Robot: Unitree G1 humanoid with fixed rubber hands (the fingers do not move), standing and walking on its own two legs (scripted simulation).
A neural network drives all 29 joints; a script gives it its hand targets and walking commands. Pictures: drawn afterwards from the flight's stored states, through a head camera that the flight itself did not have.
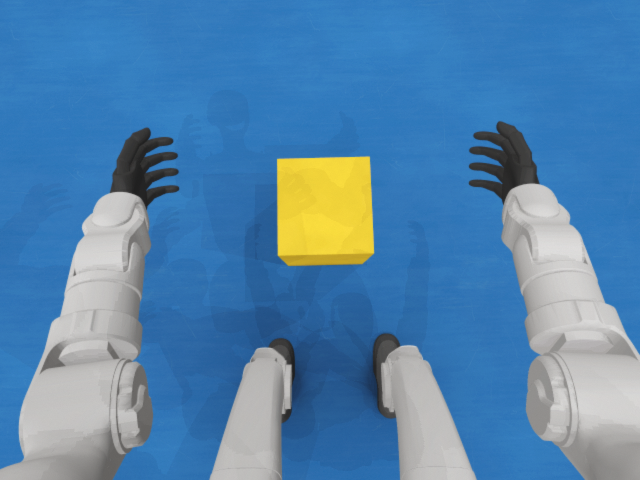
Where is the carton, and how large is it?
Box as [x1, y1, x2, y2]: [277, 157, 373, 265]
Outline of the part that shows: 369,157 277,159 278,255 288,265 362,263 373,253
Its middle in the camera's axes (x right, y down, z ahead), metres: +0.01 -0.05 +0.95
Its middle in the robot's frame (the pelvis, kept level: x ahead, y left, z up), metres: +0.50 +0.01 -0.56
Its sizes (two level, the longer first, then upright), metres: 0.210 0.200 0.250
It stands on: the floor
